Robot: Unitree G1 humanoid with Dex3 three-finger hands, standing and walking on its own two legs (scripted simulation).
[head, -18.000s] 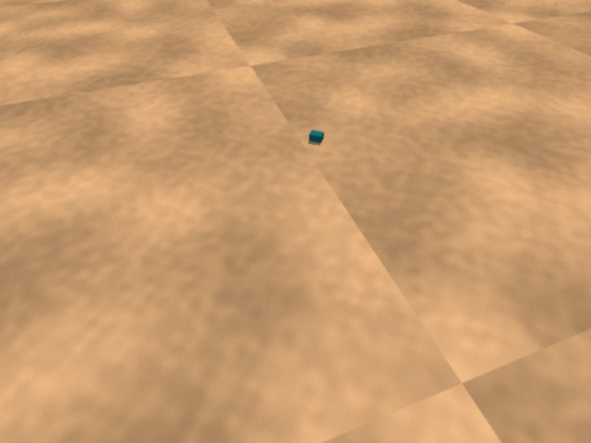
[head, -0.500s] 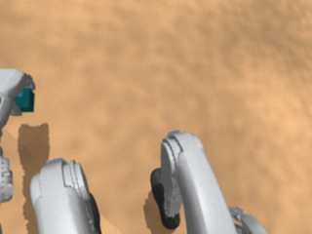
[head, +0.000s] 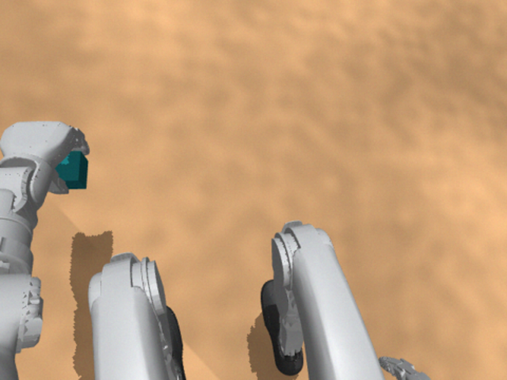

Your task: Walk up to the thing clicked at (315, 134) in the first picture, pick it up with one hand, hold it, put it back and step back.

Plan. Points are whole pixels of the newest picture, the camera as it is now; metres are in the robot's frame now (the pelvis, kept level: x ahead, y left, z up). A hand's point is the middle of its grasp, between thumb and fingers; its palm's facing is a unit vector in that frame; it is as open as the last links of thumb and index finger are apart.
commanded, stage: lift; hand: left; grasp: from above
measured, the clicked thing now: (59, 170) +0.48 +0.28 -0.17
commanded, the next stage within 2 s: hold in 1.36 s
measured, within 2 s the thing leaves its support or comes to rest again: neither
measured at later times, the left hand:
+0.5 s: hand out of the picture +0.39 +0.27 +0.05, palm faces -0.44 -0.04 -0.90, open 8.1 cm
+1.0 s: hand out of the picture +0.35 +0.26 +0.23, palm faces -0.46 -0.06 -0.89, open 8.1 cm
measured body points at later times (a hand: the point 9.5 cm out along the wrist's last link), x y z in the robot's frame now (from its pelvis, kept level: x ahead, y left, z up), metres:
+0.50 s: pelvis +0.00 +0.00 +0.13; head +0.16 +0.04 +0.55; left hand +0.41 +0.27 +0.10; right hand +0.14 -0.26 +0.01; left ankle +0.09 +0.12 -0.33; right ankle +0.11 -0.13 -0.33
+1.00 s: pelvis +0.04 +0.00 +0.30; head +0.11 +0.01 +0.74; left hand +0.37 +0.26 +0.28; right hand +0.16 -0.26 +0.18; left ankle +0.09 +0.12 -0.33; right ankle +0.11 -0.13 -0.33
